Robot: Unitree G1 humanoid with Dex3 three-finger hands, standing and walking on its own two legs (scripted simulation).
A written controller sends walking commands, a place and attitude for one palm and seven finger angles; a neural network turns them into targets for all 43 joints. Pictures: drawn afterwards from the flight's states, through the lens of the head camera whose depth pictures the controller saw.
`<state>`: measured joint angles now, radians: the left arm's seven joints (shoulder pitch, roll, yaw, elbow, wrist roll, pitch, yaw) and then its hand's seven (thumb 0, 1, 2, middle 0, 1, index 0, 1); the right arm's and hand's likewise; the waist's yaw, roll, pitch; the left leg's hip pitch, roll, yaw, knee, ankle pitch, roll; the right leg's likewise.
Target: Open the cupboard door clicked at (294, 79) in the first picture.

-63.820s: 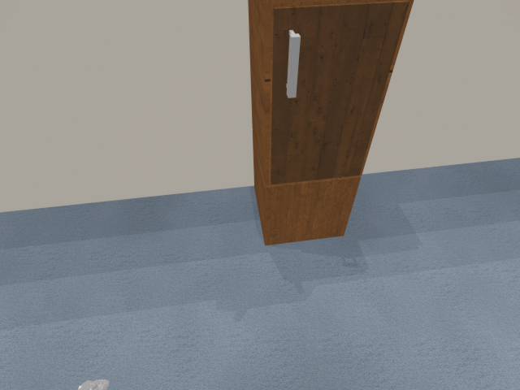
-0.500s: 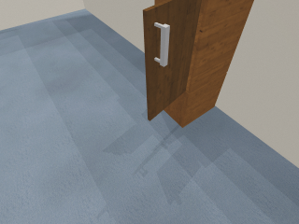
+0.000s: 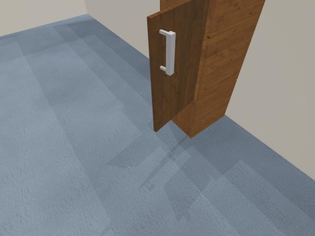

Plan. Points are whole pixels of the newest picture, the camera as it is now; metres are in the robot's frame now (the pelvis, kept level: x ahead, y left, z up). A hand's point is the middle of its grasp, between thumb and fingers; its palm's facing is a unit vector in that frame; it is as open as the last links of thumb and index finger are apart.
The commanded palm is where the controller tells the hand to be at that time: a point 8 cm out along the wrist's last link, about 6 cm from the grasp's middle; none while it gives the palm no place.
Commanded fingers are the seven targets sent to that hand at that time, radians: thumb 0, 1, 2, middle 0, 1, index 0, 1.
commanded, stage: look to check the result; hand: left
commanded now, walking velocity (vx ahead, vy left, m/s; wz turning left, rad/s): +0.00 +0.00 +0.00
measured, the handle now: (166, 53) +0.70 +0.00 +0.11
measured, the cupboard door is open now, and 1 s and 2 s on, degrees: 100 100 100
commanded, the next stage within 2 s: stand and wait in 0.60 s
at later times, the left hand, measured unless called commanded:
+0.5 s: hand out of the picture +0.09 +0.23 -0.15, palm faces +0.00 -0.94 -0.35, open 7.4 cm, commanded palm none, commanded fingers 0.00 0.90 0.90 -0.20 -0.30 -0.20 -0.30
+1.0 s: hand out of the picture +0.12 +0.22 -0.15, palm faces -0.02 -0.94 -0.35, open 7.4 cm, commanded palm none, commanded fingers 0.00 0.90 0.90 -0.20 -0.30 -0.20 -0.30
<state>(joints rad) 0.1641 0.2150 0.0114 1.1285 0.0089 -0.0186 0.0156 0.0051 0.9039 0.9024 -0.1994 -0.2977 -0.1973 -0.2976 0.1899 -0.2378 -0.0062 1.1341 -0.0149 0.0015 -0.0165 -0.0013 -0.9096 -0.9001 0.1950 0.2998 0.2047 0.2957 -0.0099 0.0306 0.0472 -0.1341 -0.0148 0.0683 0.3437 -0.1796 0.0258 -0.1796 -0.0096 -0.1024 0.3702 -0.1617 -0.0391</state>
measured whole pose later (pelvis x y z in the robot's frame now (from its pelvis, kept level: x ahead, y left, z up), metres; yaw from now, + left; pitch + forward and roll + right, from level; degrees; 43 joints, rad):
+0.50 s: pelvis +0.02 -0.02 +0.00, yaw +0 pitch -1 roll +0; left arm 0.12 0.29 0.02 1.14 0.01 -0.03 0.01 0.01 0.90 0.90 -0.20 -0.30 -0.20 -0.30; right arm 0.12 -0.32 -0.01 1.14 -0.01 0.01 -0.01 0.00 -0.91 -0.90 0.20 0.30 0.21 0.30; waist -0.01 0.04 0.06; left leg -0.09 0.01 0.05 0.30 -0.19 0.00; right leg -0.12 0.02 -0.11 0.31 -0.17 -0.06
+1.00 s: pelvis +0.04 -0.02 +0.00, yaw +0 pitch -1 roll +0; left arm 0.10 0.30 0.01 1.13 0.01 -0.03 0.01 0.01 0.90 0.90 -0.20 -0.30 -0.20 -0.30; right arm 0.12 -0.32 0.00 1.14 -0.01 0.01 -0.01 0.00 -0.91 -0.90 0.20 0.30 0.21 0.30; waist -0.01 0.04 0.06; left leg -0.06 0.02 0.06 0.28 -0.19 -0.01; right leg -0.10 0.03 -0.11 0.29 -0.17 -0.06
